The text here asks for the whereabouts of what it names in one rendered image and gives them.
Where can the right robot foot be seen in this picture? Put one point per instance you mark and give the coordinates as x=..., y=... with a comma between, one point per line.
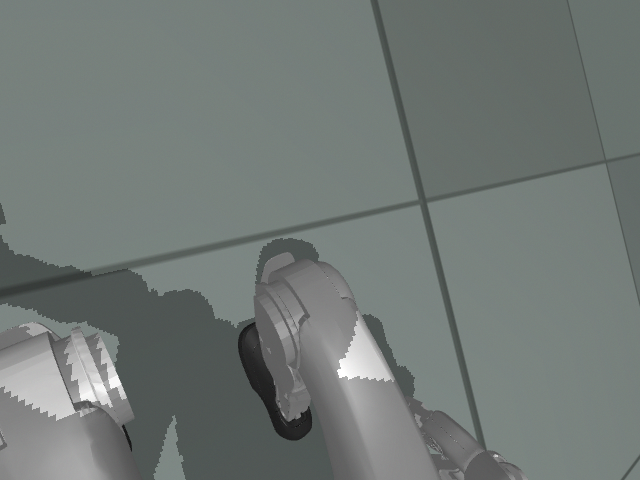
x=262, y=382

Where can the right robot arm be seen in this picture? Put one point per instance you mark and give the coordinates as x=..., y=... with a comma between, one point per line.
x=490, y=465

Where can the right robot hand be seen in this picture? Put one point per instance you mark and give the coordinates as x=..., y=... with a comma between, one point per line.
x=446, y=436

